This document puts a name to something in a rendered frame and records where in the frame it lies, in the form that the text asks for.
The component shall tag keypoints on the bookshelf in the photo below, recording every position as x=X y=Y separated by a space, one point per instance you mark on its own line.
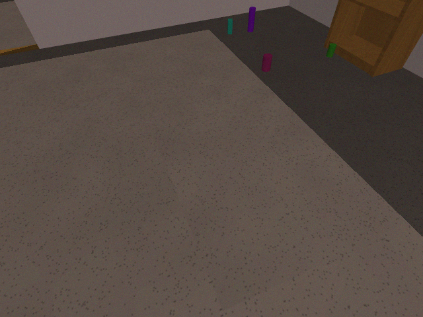
x=376 y=35

